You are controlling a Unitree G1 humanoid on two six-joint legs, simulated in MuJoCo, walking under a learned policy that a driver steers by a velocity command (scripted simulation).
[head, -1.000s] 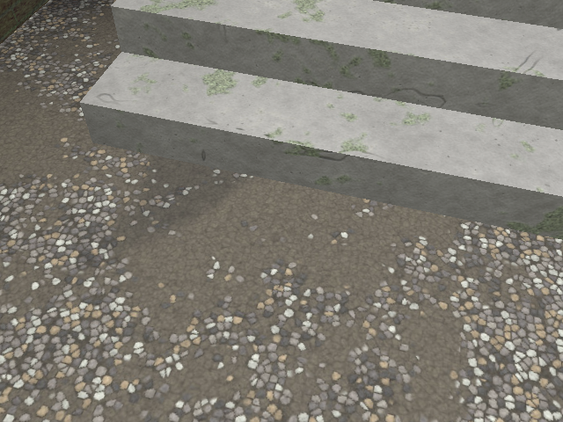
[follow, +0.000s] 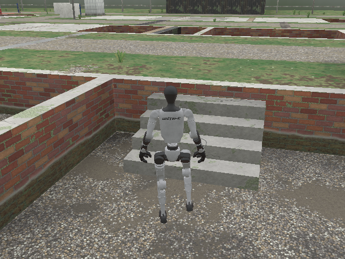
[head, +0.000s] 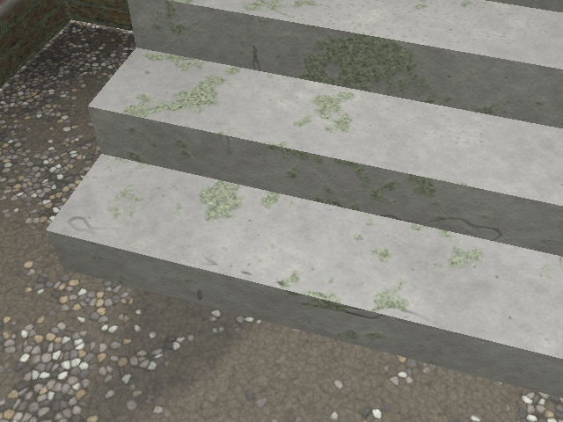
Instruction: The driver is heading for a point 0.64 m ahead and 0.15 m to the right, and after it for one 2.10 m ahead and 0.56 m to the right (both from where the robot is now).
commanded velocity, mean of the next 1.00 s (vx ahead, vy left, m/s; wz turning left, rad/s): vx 0.50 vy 0.00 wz -0.40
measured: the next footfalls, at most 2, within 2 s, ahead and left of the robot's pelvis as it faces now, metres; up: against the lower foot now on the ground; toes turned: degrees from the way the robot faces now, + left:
right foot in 0.28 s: +0.27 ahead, -0.13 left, +0.00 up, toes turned -14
left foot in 0.78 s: +0.55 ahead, -0.04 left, +0.00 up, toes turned -22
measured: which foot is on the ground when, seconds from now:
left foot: down 0.00-0.28, up 0.30-0.76, down 0.78-1.00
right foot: up 0.00-0.26, down 0.28-0.78, up 0.80-1.00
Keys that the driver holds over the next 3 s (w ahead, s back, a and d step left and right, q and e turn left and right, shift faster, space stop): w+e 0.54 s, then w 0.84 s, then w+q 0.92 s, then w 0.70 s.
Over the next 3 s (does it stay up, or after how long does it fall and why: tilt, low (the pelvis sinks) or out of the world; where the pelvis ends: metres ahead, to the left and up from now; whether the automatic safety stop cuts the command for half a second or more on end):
stays up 1.45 -0.51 0.51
